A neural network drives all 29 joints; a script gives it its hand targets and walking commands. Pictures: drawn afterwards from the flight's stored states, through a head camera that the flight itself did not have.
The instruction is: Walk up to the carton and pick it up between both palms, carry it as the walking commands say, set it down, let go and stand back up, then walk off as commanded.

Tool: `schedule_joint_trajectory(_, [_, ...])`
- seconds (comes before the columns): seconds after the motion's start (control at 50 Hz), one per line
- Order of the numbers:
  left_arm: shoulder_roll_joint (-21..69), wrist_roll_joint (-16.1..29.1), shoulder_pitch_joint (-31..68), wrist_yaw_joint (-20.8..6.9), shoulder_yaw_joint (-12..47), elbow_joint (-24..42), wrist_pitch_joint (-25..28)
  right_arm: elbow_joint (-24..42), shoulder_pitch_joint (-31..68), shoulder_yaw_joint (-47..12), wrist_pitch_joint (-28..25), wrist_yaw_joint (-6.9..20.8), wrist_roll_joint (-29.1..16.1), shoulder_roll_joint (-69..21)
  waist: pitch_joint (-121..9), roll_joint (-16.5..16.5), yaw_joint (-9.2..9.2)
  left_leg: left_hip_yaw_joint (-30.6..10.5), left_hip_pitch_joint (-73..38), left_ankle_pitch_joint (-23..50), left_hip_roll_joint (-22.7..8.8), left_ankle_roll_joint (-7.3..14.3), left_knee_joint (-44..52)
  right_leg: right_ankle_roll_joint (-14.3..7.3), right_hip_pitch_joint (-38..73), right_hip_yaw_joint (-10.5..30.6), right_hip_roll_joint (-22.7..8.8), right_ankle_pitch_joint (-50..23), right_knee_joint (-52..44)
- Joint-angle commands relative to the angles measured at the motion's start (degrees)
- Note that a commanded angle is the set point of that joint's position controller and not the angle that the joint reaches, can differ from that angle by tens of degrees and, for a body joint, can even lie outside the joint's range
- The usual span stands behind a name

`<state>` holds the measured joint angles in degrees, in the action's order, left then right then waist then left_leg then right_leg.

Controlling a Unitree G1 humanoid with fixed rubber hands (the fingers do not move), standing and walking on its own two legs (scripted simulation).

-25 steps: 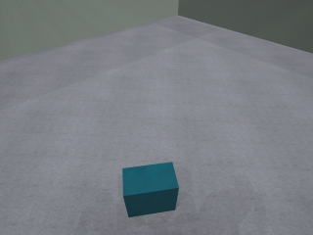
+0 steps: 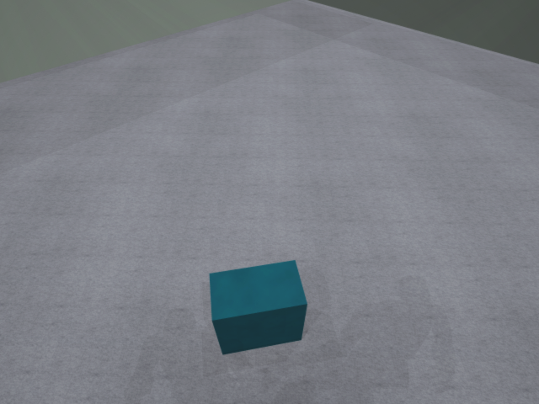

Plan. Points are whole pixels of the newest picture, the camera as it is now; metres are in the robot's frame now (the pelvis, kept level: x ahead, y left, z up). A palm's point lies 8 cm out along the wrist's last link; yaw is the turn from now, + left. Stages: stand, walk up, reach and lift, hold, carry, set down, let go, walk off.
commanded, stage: walk off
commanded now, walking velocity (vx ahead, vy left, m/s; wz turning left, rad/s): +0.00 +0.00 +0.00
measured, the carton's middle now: (258, 308) +0.56 +0.07 -0.62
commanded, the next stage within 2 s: none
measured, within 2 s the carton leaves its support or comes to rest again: neither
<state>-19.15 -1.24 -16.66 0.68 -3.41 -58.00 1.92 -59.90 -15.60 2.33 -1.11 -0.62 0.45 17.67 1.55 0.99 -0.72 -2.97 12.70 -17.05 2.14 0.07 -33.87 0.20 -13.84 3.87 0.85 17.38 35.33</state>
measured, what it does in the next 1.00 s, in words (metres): walks backwards, turning right: right foot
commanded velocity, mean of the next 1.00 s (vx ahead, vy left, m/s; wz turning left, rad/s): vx -0.22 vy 0.00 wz -0.53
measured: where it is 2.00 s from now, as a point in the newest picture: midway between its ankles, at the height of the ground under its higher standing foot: outside the picture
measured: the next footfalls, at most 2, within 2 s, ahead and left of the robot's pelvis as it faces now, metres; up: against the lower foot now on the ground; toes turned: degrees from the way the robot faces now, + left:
right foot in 0.60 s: -0.01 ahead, -0.12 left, +0.00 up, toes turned -8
left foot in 1.04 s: -0.15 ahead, +0.15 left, +0.00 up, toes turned -22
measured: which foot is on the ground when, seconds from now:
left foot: down 0.00-0.60, up 0.62-1.00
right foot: down 0.00-0.40, up 0.42-0.58, down 0.60-1.00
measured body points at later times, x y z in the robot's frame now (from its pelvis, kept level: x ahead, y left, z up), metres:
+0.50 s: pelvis -0.03 +0.00 +0.00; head -0.01 +0.00 +0.45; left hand +0.04 +0.26 -0.14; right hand +0.04 -0.28 -0.14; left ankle +0.02 +0.12 -0.73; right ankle -0.02 -0.11 -0.70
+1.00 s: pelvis -0.15 +0.02 +0.00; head -0.10 +0.00 +0.44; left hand -0.01 +0.24 -0.15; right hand -0.12 -0.26 -0.15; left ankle -0.17 +0.17 -0.71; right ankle -0.05 -0.12 -0.73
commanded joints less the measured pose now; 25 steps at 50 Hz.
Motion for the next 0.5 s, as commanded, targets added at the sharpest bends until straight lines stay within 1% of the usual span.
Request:
schedule_joint_trajectory(0.0, [-10.2, 0.5, 4.3, 0.8, -0.9, 3.1, 1.6, 1.9, 4.5, 1.8, -1.4, -0.7, -0.5, 12.6, -0.7, 0.4, 0.79, -6.9, -2.4, 9.1, -5.8, 3.3, 8.5, -2.8, 1.1, 7.1, -5.8, -13.1, -14.3])
schedule_joint_trajectory(0.02, [-9.8, 0.3, 4.5, 0.9, -0.5, 2.1, 1.5, 2.4, 5.0, 2.1, -1.4, -0.6, -0.3, 12.7, -1.8, 3.3, -0.92, -6.8, -3.2, 10.1, -6.2, 3.3, 8.9, -3.0, 2.3, 8.4, -6.5, -14.1, -13.7])
schedule_joint_trajectory(0.04, [-10.6, 0.2, 6.3, 0.6, -0.5, 2.6, 1.5, 3.4, 6.5, 1.1, -1.4, -0.6, -0.8, 10.3, -3.0, 5.3, -0.57, -6.7, -4.7, 10.4, -6.7, 3.0, 9.9, -3.1, 2.2, 7.3, -6.5, -14.1, -13.2])
schedule_joint_trajectory(0.06, [-8.2, 0.4, 5.6, 0.6, 0.2, 2.4, 1.6, 3.1, 7.3, 1.3, -1.0, -0.4, -0.6, 11.6, -4.4, 4.4, -0.16, -5.8, -5.4, 9.1, -6.0, 2.5, 9.0, -2.9, 2.7, 8.5, -7.0, -14.8, -15.5])
schedule_joint_trajectory(0.08, [-10.2, 1.1, 7.1, 0.5, -0.4, 3.4, 1.5, 2.0, 6.2, 0.9, -1.2, 0.0, -0.9, 10.4, -1.1, 2.2, -0.25, -6.8, -3.4, 7.8, -5.4, 2.4, 10.7, -3.2, 1.1, 8.1, -6.9, -10.8, -15.7])
schedule_joint_trajectory(0.1, [-8.5, 0.6, 5.9, 0.4, 0.4, 1.3, 1.2, 1.5, 7.8, 0.4, -1.2, 0.0, -0.2, 10.8, 0.8, 1.4, 1.10, -6.5, -3.7, 5.4, -6.0, 2.6, 11.2, -2.6, 0.4, 9.3, -7.7, -6.1, -18.5])
schedule_joint_trajectory(0.12, [-9.4, -0.2, 9.0, 0.8, 0.3, 1.8, 1.4, 2.0, 8.9, 1.4, -0.6, -0.2, 0.0, 13.1, 1.9, 2.2, -0.49, -6.7, -3.5, 4.2, -6.1, 2.6, 12.4, -2.3, -1.0, 8.8, -7.3, -2.4, -19.2])
schedule_joint_trajectory(0.14, [-7.7, 0.6, 9.4, 0.8, 0.7, 0.6, 0.4, 1.8, 9.6, 1.0, -0.5, -0.2, -0.8, 11.5, 2.2, 2.6, -0.81, -7.9, -2.0, 5.7, -7.2, 2.7, 13.5, -2.1, -1.9, 7.1, -6.5, -5.8, -17.9])
schedule_joint_trajectory(0.16, [-2.5, 1.7, 5.7, 0.4, 2.7, 0.6, -1.3, -0.2, 5.9, -0.7, 0.9, 0.4, -1.1, 6.3, -0.2, 2.1, -0.09, -7.0, -4.9, 7.7, -7.6, 1.6, 15.0, -1.2, -1.7, 6.8, -6.1, -5.4, -17.2])
schedule_joint_trajectory(0.18, [-3.3, 1.2, 5.0, 0.5, 2.6, -0.2, -2.1, 0.1, 6.0, -0.5, 1.3, -0.1, -1.3, 6.2, 0.8, 0.7, -0.33, -6.6, -4.5, 11.8, -8.7, 0.8, 12.7, -0.7, -1.3, 6.5, -6.4, -11.2, -16.0])
schedule_joint_trajectory(0.2, [-3.0, 1.6, 3.9, 0.1, 2.5, -0.2, -2.4, -0.3, 4.8, -0.7, 1.6, -0.1, -1.0, 6.7, 2.6, -3.1, 1.12, -6.3, -2.2, 11.2, -9.0, -0.3, 13.4, 0.0, -1.4, 6.3, -6.6, -13.1, -13.4])
schedule_joint_trajectory(0.22, [-6.9, 1.0, 5.5, 0.4, 1.6, 0.1, -2.7, -0.7, 6.2, 0.7, 2.2, -0.3, -1.1, 9.6, 1.2, -3.1, 1.36, -4.1, -3.0, 12.4, -8.5, 0.0, 12.3, -0.2, -1.6, 7.3, -6.3, -16.5, -13.7])
schedule_joint_trajectory(0.24, [-9.3, 1.2, 7.5, 0.3, 0.9, 1.3, -3.2, 0.0, 7.0, 0.1, 2.7, -1.1, -1.3, 8.8, 0.8, -2.5, -0.09, -5.1, -3.5, 14.3, -9.3, 0.6, 11.2, -0.5, -1.9, 6.5, -6.6, -18.8, -12.3])
schedule_joint_trajectory(0.26, [-7.7, 1.6, 5.6, 0.3, 1.1, 1.5, -3.3, -0.1, 5.0, 0.4, 3.1, -1.0, -1.5, 8.3, 0.8, -2.8, 0.24, -3.5, -2.8, 20.5, -8.7, 0.7, 8.5, -1.2, -2.6, 6.7, -7.3, -22.4, -8.8])
schedule_joint_trajectory(0.28, [-9.2, 1.0, 3.5, 0.2, 0.3, 1.4, -3.4, -0.2, 5.3, 0.6, 3.1, -2.0, -1.7, 9.5, 0.3, -4.2, 1.67, -4.2, -1.9, 16.0, -9.6, 1.6, 9.3, -1.2, -3.6, 6.5, -6.5, -21.3, -9.4])
schedule_joint_trajectory(0.3, [-7.2, 0.7, 3.9, -0.1, 1.1, 1.3, -3.5, -0.5, 5.4, 1.5, 3.7, -2.6, -1.4, 11.3, 0.0, -2.2, 1.80, -4.1, -3.8, 17.7, -10.4, 2.4, 9.4, -0.2, -4.1, 6.5, -6.0, -21.4, -7.8])
schedule_joint_trajectory(0.32, [-7.9, 1.1, 5.9, -0.2, 0.4, 1.6, -3.5, 0.7, 5.1, 1.3, 3.3, -2.4, -1.1, 12.0, -3.4, -2.3, 0.97, -5.4, -3.2, 16.5, -12.0, 3.0, 10.7, -0.2, -2.4, 6.0, -4.6, -18.0, -6.8])
schedule_joint_trajectory(0.34, [-4.5, 0.5, 4.7, -0.3, 1.0, 1.5, -4.0, 2.2, 7.7, 1.7, 3.1, -2.2, -0.9, 11.6, -3.5, -4.9, 0.87, -7.4, -2.9, 16.6, -14.8, 4.9, 12.5, 0.0, -3.9, 4.3, -2.8, -14.3, -2.0])
schedule_joint_trajectory(0.36, [-2.6, 0.7, 5.7, -0.2, 1.4, 2.8, -4.2, 3.2, 9.4, 2.1, 3.3, -2.5, -1.2, 12.7, -3.9, -7.6, 0.94, -9.1, -0.2, 19.0, -17.6, 7.0, 13.7, 0.3, -3.2, 1.7, -1.5, -9.0, 5.2])
schedule_joint_trajectory(0.38, [-4.2, -0.2, 4.3, 0.0, 0.5, 3.1, -4.5, 3.1, 10.7, 1.7, 3.7, -2.7, -0.5, 12.7, -5.8, -14.4, 1.61, -13.3, 2.7, 22.9, -22.9, 11.7, 16.7, 1.3, -3.6, -0.9, 1.7, 9.2, 17.4])
schedule_joint_trajectory(0.4, [-4.2, -0.2, 4.7, 0.6, 0.0, 3.4, -4.7, 2.8, 7.8, 0.5, 4.2, -3.1, 0.9, 7.7, -5.4, -14.0, 0.15, -14.1, 1.0, 22.0, -25.3, 13.3, 16.8, 1.1, -7.5, -1.0, -0.1, 16.9, 22.9])
schedule_joint_trajectory(0.42, [-3.3, -0.1, 3.3, 0.2, 0.0, 3.0, -5.0, 3.4, 12.0, 1.8, 3.7, -3.1, 0.7, 9.8, -4.3, -12.8, 3.01, -12.0, 2.0, 34.2, -25.2, 14.2, 14.0, 1.2, -7.9, -1.7, -1.5, 16.2, 23.0])
schedule_joint_trajectory(0.44, [-4.0, -0.1, 2.8, 0.0, -0.1, 2.6, -5.1, 4.0, 12.8, 1.8, 3.7, -3.3, 0.5, 8.3, -4.3, -9.5, 3.62, -7.2, 2.4, 35.8, -22.7, 13.4, 12.4, 1.4, -6.8, -1.3, -2.6, 16.6, 23.5])
schedule_joint_trajectory(0.46, [0.1, -0.1, -1.1, 0.2, 0.7, 2.0, -4.6, 3.8, 13.8, 1.3, 3.8, -3.6, -0.1, 6.5, -3.9, -9.0, 4.99, -5.1, 3.6, 38.7, -20.0, 10.7, 8.6, 0.8, -3.3, -0.2, -4.2, 13.7, 14.8])
schedule_joint_trajectory(0.48, [-2.2, 0.5, -1.2, -0.2, 0.1, 1.8, -4.2, 4.2, 16.2, 0.5, 3.7, -3.0, 0.1, 5.7, -7.1, -7.0, 5.50, -2.6, 0.0, 39.1, -17.5, 8.3, 5.1, 0.5, -1.9, -1.7, -4.6, 5.9, 6.0])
